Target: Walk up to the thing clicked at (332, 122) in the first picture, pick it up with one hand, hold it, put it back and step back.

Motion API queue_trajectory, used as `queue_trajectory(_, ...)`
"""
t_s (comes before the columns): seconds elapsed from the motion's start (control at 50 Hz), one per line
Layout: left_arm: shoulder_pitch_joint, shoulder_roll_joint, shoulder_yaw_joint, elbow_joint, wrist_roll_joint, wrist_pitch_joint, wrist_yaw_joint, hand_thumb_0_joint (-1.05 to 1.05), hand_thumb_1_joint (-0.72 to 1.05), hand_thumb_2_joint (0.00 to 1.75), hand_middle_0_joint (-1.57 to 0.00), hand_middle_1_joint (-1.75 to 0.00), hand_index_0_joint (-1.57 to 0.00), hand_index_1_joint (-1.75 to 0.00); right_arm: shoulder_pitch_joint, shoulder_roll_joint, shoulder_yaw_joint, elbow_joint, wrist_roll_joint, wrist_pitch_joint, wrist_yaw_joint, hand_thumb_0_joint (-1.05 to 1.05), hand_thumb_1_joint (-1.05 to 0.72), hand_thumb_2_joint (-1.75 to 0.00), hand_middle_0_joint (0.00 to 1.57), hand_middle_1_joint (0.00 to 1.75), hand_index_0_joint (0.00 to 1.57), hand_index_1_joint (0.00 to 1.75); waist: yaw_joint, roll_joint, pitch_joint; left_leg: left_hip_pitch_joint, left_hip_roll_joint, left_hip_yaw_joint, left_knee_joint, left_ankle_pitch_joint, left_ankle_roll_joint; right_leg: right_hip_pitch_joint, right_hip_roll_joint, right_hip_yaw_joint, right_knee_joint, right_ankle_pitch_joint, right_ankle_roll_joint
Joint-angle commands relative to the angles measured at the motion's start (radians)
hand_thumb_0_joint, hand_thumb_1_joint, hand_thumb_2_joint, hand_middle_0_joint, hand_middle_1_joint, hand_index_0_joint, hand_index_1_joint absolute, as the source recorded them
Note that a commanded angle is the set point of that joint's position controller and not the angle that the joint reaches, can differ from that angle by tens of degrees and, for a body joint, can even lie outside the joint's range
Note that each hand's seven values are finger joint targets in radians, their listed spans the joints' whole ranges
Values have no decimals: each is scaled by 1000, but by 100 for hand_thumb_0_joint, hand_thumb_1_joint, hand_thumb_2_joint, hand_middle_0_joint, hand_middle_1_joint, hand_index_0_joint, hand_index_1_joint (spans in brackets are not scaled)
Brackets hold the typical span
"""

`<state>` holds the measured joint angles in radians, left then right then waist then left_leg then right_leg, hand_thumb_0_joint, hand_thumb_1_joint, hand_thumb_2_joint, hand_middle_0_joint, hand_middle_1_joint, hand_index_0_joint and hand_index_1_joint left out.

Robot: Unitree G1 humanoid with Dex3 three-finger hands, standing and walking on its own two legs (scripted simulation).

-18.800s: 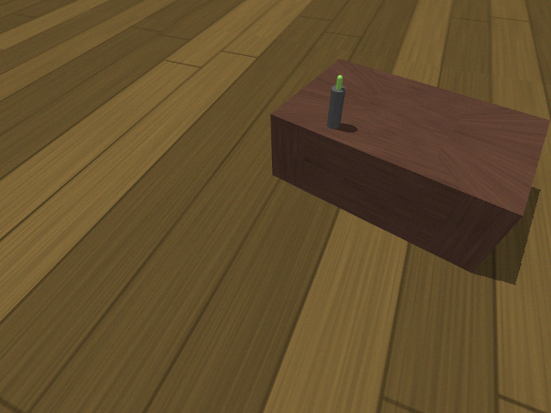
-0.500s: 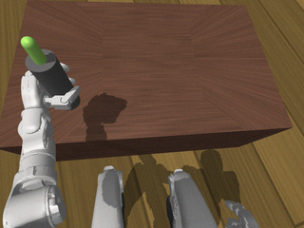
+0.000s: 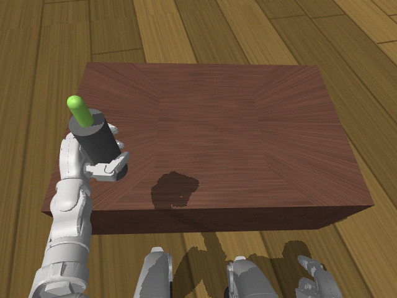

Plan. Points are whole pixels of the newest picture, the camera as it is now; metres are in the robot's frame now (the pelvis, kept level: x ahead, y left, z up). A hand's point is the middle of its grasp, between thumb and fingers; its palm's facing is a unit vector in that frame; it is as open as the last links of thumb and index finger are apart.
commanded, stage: lift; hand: left
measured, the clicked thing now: (98, 142) +0.39 +0.20 +0.07
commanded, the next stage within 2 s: hold in 0.80 s
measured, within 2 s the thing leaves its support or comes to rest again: neither
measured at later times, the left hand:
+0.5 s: hand (107, 150) +0.36 +0.18 +0.08, palm faces +0.08 -1.00 +0.00, open 8.1 cm
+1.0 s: hand (105, 148) +0.36 +0.17 +0.11, palm faces +0.08 -1.00 +0.00, open 8.2 cm
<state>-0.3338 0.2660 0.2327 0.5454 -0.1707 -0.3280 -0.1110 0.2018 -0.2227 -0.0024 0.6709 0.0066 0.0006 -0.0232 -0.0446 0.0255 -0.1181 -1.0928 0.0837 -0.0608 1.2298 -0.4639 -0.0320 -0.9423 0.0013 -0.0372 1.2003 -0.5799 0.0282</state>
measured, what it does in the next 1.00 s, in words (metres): rises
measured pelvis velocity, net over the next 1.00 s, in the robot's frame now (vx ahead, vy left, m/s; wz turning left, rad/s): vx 0.02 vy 0.00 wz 0.01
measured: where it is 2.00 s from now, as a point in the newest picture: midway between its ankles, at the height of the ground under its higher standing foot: outside the picture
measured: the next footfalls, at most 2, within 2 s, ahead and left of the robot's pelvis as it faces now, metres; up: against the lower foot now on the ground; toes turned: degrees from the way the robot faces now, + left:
none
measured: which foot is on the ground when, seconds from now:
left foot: down 0.00-1.00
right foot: down 0.00-1.00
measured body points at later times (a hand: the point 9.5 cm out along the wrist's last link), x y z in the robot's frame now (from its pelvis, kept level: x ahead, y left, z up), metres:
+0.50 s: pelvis +0.01 +0.00 +0.04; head +0.08 +0.01 +0.49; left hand +0.35 +0.23 +0.09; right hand +0.14 -0.25 -0.07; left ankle +0.06 +0.14 -0.63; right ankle +0.00 -0.14 -0.63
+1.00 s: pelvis +0.02 +0.00 +0.06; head +0.07 +0.01 +0.51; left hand +0.35 +0.23 +0.11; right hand +0.15 -0.25 -0.05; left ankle +0.06 +0.14 -0.63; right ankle +0.00 -0.14 -0.63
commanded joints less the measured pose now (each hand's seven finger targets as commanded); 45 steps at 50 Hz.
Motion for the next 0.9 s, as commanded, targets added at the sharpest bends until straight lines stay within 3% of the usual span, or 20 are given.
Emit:
queue_trajectory(0.0, -316, 157, 31, -256, -14, -98, 3, 0, 25, 127, -130, -141, -132, -140, 46, -154, -56, -94, 2, -36, -13, 0, -90, -90, 20, 30, 20, 30, -15, 69, -370, 460, -32, 23, -204, 192, 33, 105, 24, -9, -232, 300, -42)
queue_trajectory(0.1, -269, 128, 16, -278, -22, -110, 10, 0, 25, 125, -129, -139, -131, -138, 25, -146, -50, -117, 2, -40, -11, 0, -91, -90, 20, 30, 20, 30, -3, 59, -347, 493, -37, 37, -249, 195, 30, 169, 21, -7, -274, 310, -39)
queue_trajectory(0.16, -273, 150, 31, -315, -20, -120, 16, 0, 22, 125, -129, -139, -131, -139, 21, -140, -49, -117, 2, -41, -11, 0, -91, -90, 20, 30, 20, 30, 8, 74, -363, 529, -38, 39, -273, 195, 29, 201, 19, -5, -292, 310, -39)
queue_trajectory(0.18, -251, 127, 9, -298, -21, -119, 13, 0, 22, 126, -129, -140, -131, -140, 21, -139, -47, -116, 1, -39, -13, 0, -91, -90, 20, 30, 20, 30, -5, 48, -352, 532, -36, 39, -274, 197, 32, 205, 20, -3, -300, 315, -35)
queue_trajectory(0.2, -280, 133, 11, -351, -27, -125, 12, 0, 23, 125, -128, -140, -131, -139, 20, -138, -47, -123, 0, -40, -15, 0, -91, -90, 20, 30, 20, 30, -2, 59, -380, 547, -38, 41, -276, 225, 32, 234, 21, -2, -304, 346, -34)
queue_trajectory(0.22, -241, 138, 26, -307, -26, -122, 16, 0, 22, 126, -129, -141, -131, -140, 17, -140, -48, -117, 1, -41, -17, 0, -91, -90, 20, 30, 20, 30, -1, 46, -356, 544, -39, 44, -282, 224, 33, 241, 20, -2, -311, 347, -32)
queue_trajectory(0.3, -230, 105, 3, -329, -31, -122, 17, 0, 25, 127, -129, -141, -131, -141, 1, -137, -47, -135, 2, -40, -20, 0, -91, -90, 20, 30, 20, 30, -1, 31, -314, 563, -38, 43, -322, 195, 30, 253, 22, -6, -340, 315, -35)
queue_trajectory(0.34, -198, 115, 15, -295, -31, -116, 17, 0, 24, 127, -128, -140, -130, -140, 21, -144, -53, -117, 3, -37, -23, 0, -91, -90, 20, 30, 20, 30, -1, 13, -318, 563, -39, 48, -326, 219, 32, 283, 20, -1, -352, 345, -31)
queue_trajectory(0.38, -216, 96, -13, -332, -38, -119, 5, 0, 25, 127, -127, -140, -129, -140, 24, -137, -49, -119, 2, -38, -24, 0, -91, -90, 20, 30, 20, 30, -7, 28, -325, 590, -40, 52, -326, 257, 34, 299, 19, 3, -361, 385, -29)
queue_trajectory(0.42, -187, 110, 0, -297, -31, -111, 3, 0, 23, 128, -130, -143, -132, -142, 28, -142, -54, -106, 2, -38, -24, 0, -91, -90, 20, 30, 20, 30, -3, 20, -294, 597, -38, 50, -335, 267, 34, 298, 20, -1, -366, 389, -29)
queue_trajectory(0.48, -196, 117, 6, -351, -30, -120, 11, 0, 25, 129, -130, -143, -132, -142, 10, -130, -47, -133, 4, -38, -23, 0, -91, -90, 20, 30, 20, 30, 15, 30, -312, 610, -44, 60, -350, 280, 33, 350, 16, 4, -385, 404, -29)
queue_trajectory(0.54, -164, 81, -2, -320, -43, -110, 11, 0, 26, 131, -129, -144, -132, -143, 30, -133, -51, -113, 3, -36, -22, 0, -90, -90, 20, 30, 20, 30, 3, 1, -282, 612, -43, 58, -361, 305, 36, 362, 19, 2, -394, 433, -25)
queue_trajectory(0.62, -182, 98, -7, -373, -22, -119, 18, 0, 28, 131, -131, -145, -133, -144, 0, -131, -51, -137, 2, -35, -22, 0, -90, -90, 20, 30, 20, 30, 14, 49, -272, 659, -42, 57, -401, 252, 26, 350, 18, -1, -411, 363, -34)
queue_trajectory(0.66, -130, 77, -9, -334, -35, -114, 15, 0, 27, 132, -131, -146, -134, -146, 23, -131, -52, -122, 2, -34, -23, 0, -91, -90, 20, 30, 20, 30, 11, 17, -291, 668, -42, 59, -391, 312, 32, 392, 19, -1, -416, 428, -26)
queue_trajectory(0.72, -150, 89, -8, -366, -37, -109, 13, 0, 27, 134, -133, -148, -135, -148, 29, -133, -53, -115, 2, -35, -24, 0, -91, -90, 20, 30, 20, 30, 6, 22, -289, 685, -42, 66, -389, 359, 37, 409, 15, 8, -427, 483, -21)
queue_trajectory(0.76, -157, 76, -28, -365, -27, -110, 14, 0, 26, 135, -133, -148, -135, -148, 14, -133, -53, -123, 1, -37, -22, 0, -90, -90, 20, 30, 20, 30, 2, 35, -259, 697, -40, 60, -410, 323, 32, 384, 19, 1, -431, 432, -27)
queue_trajectory(0.8, -139, 76, -12, -357, -28, -110, 21, 0, 27, 134, -133, -148, -135, -148, 10, -129, -53, -121, 0, -34, -20, 0, -91, -90, 20, 30, 20, 30, 13, 25, -242, 688, -40, 56, -425, 294, 29, 390, 20, -4, -439, 396, -29)
queue_trajectory(0.84, -140, 66, -25, -367, -32, -110, 21, 0, 28, 136, -135, -150, -137, -150, 7, -129, -52, -126, 1, -37, -21, 0, -91, -90, 20, 30, 20, 30, 14, 13, -255, 697, -43, 61, -427, 312, 31, 418, 17, 0, -448, 425, -25)
queue_trajectory(0.88, -117, 84, -7, -349, -29, -107, 18, 0, 26, 136, -134, -150, -136, -150, 17, -133, -55, -117, 1, -35, -20, 0, -91, -90, 20, 30, 20, 30, 14, 32, -249, 705, -44, 63, -428, 336, 31, 416, 17, 2, -448, 445, -25)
